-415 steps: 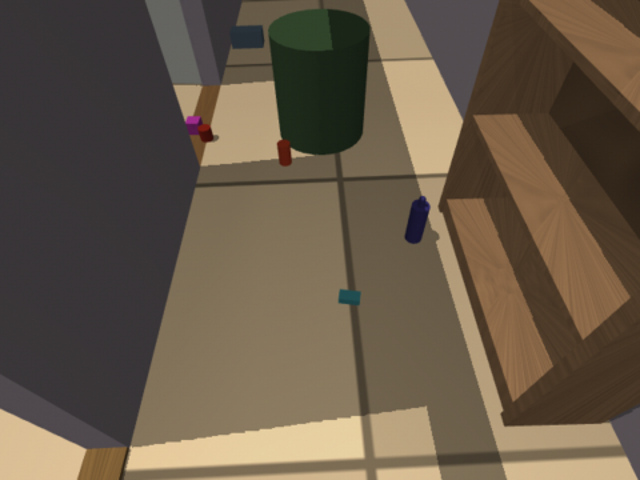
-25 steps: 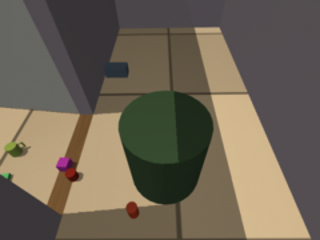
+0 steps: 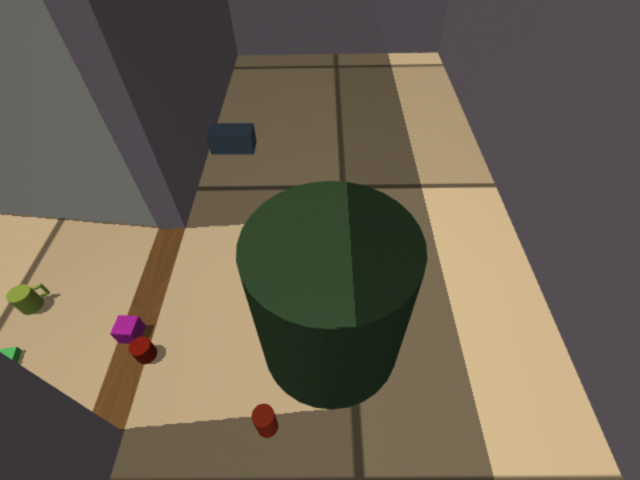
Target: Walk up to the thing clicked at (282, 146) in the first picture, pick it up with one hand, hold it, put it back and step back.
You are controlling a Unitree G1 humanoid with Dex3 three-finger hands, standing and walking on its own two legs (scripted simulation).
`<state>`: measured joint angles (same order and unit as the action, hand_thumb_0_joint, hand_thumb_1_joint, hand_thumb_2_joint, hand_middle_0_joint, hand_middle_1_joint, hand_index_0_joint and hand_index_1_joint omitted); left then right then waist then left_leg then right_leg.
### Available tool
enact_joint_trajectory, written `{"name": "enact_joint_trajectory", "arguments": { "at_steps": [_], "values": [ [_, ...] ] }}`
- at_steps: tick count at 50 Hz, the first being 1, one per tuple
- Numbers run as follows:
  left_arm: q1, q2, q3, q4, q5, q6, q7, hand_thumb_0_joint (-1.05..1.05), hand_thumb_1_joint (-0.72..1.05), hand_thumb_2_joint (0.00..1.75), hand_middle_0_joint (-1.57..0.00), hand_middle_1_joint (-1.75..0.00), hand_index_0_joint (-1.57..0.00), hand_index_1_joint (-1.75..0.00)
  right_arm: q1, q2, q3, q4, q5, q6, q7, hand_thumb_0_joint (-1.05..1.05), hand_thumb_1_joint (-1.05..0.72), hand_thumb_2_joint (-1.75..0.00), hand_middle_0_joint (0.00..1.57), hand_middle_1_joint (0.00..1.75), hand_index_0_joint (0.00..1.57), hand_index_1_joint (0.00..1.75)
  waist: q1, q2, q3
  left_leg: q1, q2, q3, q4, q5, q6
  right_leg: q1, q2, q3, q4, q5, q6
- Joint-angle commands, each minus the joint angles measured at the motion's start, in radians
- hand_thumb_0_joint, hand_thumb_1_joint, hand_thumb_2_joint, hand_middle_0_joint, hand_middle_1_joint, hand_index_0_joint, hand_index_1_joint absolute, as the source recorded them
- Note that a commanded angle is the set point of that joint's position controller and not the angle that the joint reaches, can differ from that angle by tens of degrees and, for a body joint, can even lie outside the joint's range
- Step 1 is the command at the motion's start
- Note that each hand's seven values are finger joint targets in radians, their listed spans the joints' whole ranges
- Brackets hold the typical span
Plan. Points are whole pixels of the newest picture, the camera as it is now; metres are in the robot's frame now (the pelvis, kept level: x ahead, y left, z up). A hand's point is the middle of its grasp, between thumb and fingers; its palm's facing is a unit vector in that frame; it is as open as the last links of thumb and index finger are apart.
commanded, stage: stand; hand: left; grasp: from the side
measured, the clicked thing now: (265, 421) +0.39 +0.20 -0.72
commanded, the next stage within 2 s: go down in 0.14 s
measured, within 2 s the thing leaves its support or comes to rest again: neither
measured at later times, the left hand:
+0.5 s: hand out of the picture +0.16 +0.26 -0.17, palm faces +0.05 -0.95 -0.32, open 11.0 cm
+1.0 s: hand out of the picture +0.13 +0.27 -0.20, palm faces +0.04 -0.93 -0.36, open 16.3 cm
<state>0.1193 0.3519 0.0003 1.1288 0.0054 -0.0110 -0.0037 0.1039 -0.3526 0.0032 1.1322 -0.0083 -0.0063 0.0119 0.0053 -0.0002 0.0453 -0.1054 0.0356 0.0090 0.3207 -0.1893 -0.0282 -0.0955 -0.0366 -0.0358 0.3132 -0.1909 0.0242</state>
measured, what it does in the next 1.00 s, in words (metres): lowers itself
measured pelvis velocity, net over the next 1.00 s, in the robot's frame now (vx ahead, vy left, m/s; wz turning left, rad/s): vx -0.01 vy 0.01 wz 0.00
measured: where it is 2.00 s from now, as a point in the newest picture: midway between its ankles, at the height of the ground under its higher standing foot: outside the picture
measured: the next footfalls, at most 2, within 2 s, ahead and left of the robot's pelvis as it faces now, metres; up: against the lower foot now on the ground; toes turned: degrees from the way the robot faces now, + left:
none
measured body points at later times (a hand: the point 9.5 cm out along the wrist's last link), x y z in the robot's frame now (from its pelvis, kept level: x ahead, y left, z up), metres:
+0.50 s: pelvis -0.02 +0.00 -0.02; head +0.05 +0.01 +0.42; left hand +0.15 +0.31 -0.14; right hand +0.08 -0.27 -0.14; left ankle -0.01 +0.14 -0.75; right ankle -0.01 -0.13 -0.75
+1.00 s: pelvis -0.01 +0.01 -0.07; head +0.06 +0.02 +0.37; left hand +0.13 +0.32 -0.17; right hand +0.15 -0.25 -0.16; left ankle -0.01 +0.14 -0.75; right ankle -0.01 -0.13 -0.75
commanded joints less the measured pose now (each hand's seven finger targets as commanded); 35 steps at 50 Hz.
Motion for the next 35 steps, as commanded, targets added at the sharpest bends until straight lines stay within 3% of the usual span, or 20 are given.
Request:
{"name": "enact_joint_trajectory", "arguments": {
  "at_steps": [1,3,11,12,13,14,15,16,18,20,22,23,24,25,26,27,29,33,34,35],
  "values": [
    [-0.030,0.221,0.043,-0.059,0.005,-0.018,0.014,0.00,0.90,0.90,-0.20,-0.30,-0.20,-0.30,-0.030,-0.208,-0.041,-0.060,-0.001,-0.021,-0.018,0.00,-0.90,-0.90,0.20,0.30,0.20,0.30,-0.006,-0.005,-0.085,0.020,0.108,-0.075,-0.046,0.199,0.039,0.020,-0.108,0.072,-0.037,0.167,-0.039],
    [-0.030,0.216,0.042,-0.060,0.005,-0.020,0.014,0.00,0.90,0.90,-0.20,-0.30,-0.20,-0.30,-0.032,-0.214,-0.041,-0.060,0.000,-0.021,-0.019,0.00,-0.90,-0.90,0.20,0.30,0.20,0.30,-0.003,-0.002,-0.087,0.026,0.109,-0.071,-0.033,0.225,0.046,0.029,-0.115,0.078,-0.042,0.211,-0.038],
    [-0.032,0.214,0.042,-0.060,0.003,-0.017,0.015,0.00,0.90,0.90,-0.20,-0.30,-0.20,-0.30,-0.033,-0.213,-0.041,-0.062,0.000,-0.021,-0.020,0.00,-0.90,-0.90,0.20,0.30,0.20,0.30,-0.004,0.007,-0.062,0.016,0.105,-0.072,-0.045,0.210,0.039,0.013,-0.109,0.074,-0.043,0.176,-0.037],
    [-0.026,0.215,0.043,-0.062,0.007,-0.018,0.014,0.00,0.82,0.82,-0.12,-0.24,-0.12,-0.26,-0.031,-0.215,-0.043,-0.063,0.000,-0.021,-0.020,0.00,-0.95,-0.92,0.21,0.30,0.20,0.30,-0.004,0.000,-0.075,0.019,0.103,-0.067,-0.040,0.200,0.040,0.016,-0.111,0.077,-0.047,0.185,-0.036],
    [-0.377,0.058,0.053,-0.413,-0.044,-0.109,0.025,0.00,0.74,0.74,-0.04,-0.16,-0.04,-0.18,-0.004,-0.047,-0.005,-0.340,0.065,-0.068,-0.040,0.00,-1.01,-0.93,0.20,0.30,0.20,0.30,-0.125,0.022,0.010,-0.103,-0.035,0.048,0.029,0.048,0.034,-0.216,0.029,0.007,0.027,0.109,-0.026],
    [-0.483,0.089,0.065,-0.334,-0.044,-0.095,0.032,0.00,0.66,0.66,-0.02,-0.09,-0.03,-0.10,0.049,-0.072,-0.008,-0.281,0.066,-0.064,-0.049,0.00,-1.02,-0.93,0.20,0.30,0.20,0.30,-0.097,0.019,-0.027,-0.098,-0.038,0.040,0.040,0.025,0.034,-0.174,0.026,-0.002,0.041,0.078,-0.028],
    [-0.323,0.168,0.123,-0.152,-0.026,-0.056,0.037,0.00,0.58,0.58,-0.01,-0.07,-0.01,-0.06,0.077,-0.101,-0.021,-0.270,0.061,-0.051,-0.054,0.00,-1.04,-0.94,0.20,0.30,0.20,0.30,-0.081,-0.047,-0.020,-0.147,-0.042,0.037,0.075,-0.001,0.040,-0.193,0.033,-0.013,0.055,0.036,-0.031],
    [-0.238,0.196,0.152,-0.098,-0.018,-0.040,0.026,0.00,0.50,0.50,-0.01,-0.06,-0.02,-0.05,0.086,-0.105,-0.034,-0.298,0.064,-0.042,-0.053,0.00,-1.01,-0.93,0.20,0.30,0.20,0.30,-0.044,-0.055,-0.019,-0.178,-0.037,0.039,0.107,0.024,0.038,-0.202,0.038,-0.021,0.084,0.037,-0.031],
    [-0.304,0.276,0.207,-0.181,0.016,-0.050,0.010,0.00,0.34,0.37,-0.01,-0.22,-0.02,-0.20,0.122,-0.108,-0.067,-0.338,0.048,-0.048,-0.062,0.00,-1.01,-0.93,0.20,0.30,0.20,0.30,-0.029,-0.014,-0.183,-0.170,-0.040,0.036,0.168,0.077,0.037,-0.190,0.031,-0.004,0.152,0.097,-0.032],
    [-0.139,0.229,0.223,-0.087,0.056,-0.025,-0.019,0.00,0.21,0.43,-0.02,-0.33,-0.04,-0.30,0.163,-0.097,-0.087,-0.363,0.029,-0.051,-0.053,0.00,-0.99,-0.92,0.20,0.30,0.20,0.30,-0.020,-0.012,-0.260,-0.223,-0.044,0.026,0.242,0.148,0.032,-0.202,0.030,-0.004,0.233,0.167,-0.034],
    [-0.049,0.246,0.272,-0.158,0.075,-0.007,-0.031,0.00,0.16,0.59,-0.11,-0.49,-0.14,-0.46,0.162,-0.091,-0.100,-0.417,0.027,-0.053,-0.045,0.00,-1.05,-0.95,0.20,0.30,0.20,0.30,0.031,0.048,-0.334,-0.233,-0.052,0.027,0.275,0.186,0.024,-0.177,0.029,0.001,0.272,0.181,-0.041],
    [-0.059,0.240,0.265,-0.209,0.081,0.008,-0.033,0.00,0.08,0.51,-0.05,-0.41,-0.07,-0.38,0.149,-0.083,-0.100,-0.448,0.029,-0.054,-0.045,0.00,-0.97,-0.91,0.20,0.30,0.20,0.30,0.032,0.076,-0.359,-0.223,-0.054,0.028,0.272,0.193,0.020,-0.175,0.029,0.002,0.274,0.178,-0.043],
    [-0.083,0.222,0.253,-0.237,0.081,0.026,-0.032,0.00,0.00,0.45,-0.05,-0.45,-0.07,-0.42,0.142,-0.078,-0.096,-0.465,0.031,-0.053,-0.045,0.00,-0.98,-0.91,0.20,0.30,0.20,0.30,0.021,0.087,-0.330,-0.242,-0.051,0.025,0.274,0.175,0.016,-0.208,0.032,0.000,0.274,0.151,-0.043],
    [-0.069,0.199,0.238,-0.237,0.089,0.050,-0.034,0.00,0.03,0.53,-0.13,-0.53,-0.15,-0.50,0.124,-0.071,-0.091,-0.485,0.035,-0.054,-0.044,0.00,-1.05,-0.95,0.20,0.30,0.20,0.30,0.018,0.077,-0.286,-0.279,-0.050,0.021,0.281,0.148,0.016,-0.231,0.033,-0.005,0.274,0.123,-0.043],
    [-0.073,0.159,0.209,-0.236,0.094,0.074,-0.035,0.00,-0.05,0.45,-0.05,-0.45,-0.07,-0.42,0.111,-0.069,-0.088,-0.508,0.035,-0.057,-0.043,0.00,-0.97,-0.90,0.20,0.30,0.20,0.30,0.000,0.055,-0.260,-0.302,-0.047,0.018,0.291,0.114,0.017,-0.271,0.036,-0.006,0.281,0.089,-0.043],
    [-0.108,0.214,0.240,-0.291,0.099,0.085,-0.031,0.00,-0.13,0.38,-0.03,-0.37,-0.04,-0.34,0.097,-0.070,-0.092,-0.525,0.038,-0.060,-0.043,0.00,-0.90,-0.90,0.20,0.30,0.20,0.30,0.008,0.036,-0.264,-0.335,-0.043,0.013,0.310,0.092,0.020,-0.288,0.037,-0.010,0.291,0.062,-0.042],
    [-0.039,0.195,0.252,-0.309,0.085,0.115,-0.028,0.00,-0.29,0.22,-0.03,-0.21,-0.03,-0.18,0.086,-0.064,-0.090,-0.561,0.039,-0.067,-0.038,0.00,-0.89,-0.89,0.20,0.30,0.20,0.30,0.005,0.014,-0.247,-0.386,-0.040,0.015,0.341,0.026,0.025,-0.332,0.041,-0.013,0.321,-0.007,-0.040],
    [-0.077,0.176,0.251,-0.476,0.073,0.126,-0.028,0.00,-0.46,0.44,-0.04,-0.45,-0.06,-0.44,0.114,-0.057,-0.096,-0.593,0.036,-0.098,-0.041,0.00,-0.90,-0.89,0.20,0.30,0.20,0.30,-0.021,0.019,-0.293,-0.433,-0.030,0.008,0.421,-0.024,0.028,-0.427,0.041,-0.012,0.404,-0.050,-0.037],
    [-0.098,0.205,0.267,-0.543,0.075,0.121,-0.026,0.00,-0.40,0.52,-0.12,-0.53,-0.14,-0.52,0.115,-0.055,-0.098,-0.601,0.036,-0.107,-0.043,0.00,-0.98,-0.94,0.20,0.30,0.20,0.30,-0.019,0.043,-0.316,-0.437,-0.029,0.005,0.437,-0.025,0.028,-0.439,0.039,-0.012,0.422,-0.050,-0.037],
    [-0.035,0.186,0.271,-0.527,0.076,0.126,-0.026,0.00,-0.48,0.44,-0.04,-0.45,-0.06,-0.45,0.126,-0.054,-0.099,-0.608,0.035,-0.115,-0.047,0.00,-0.90,-0.89,0.20,0.30,0.20,0.30,-0.022,0.031,-0.322,-0.441,-0.027,0.004,0.449,-0.026,0.028,-0.449,0.040,-0.010,0.439,-0.050,-0.036]
  ]
}}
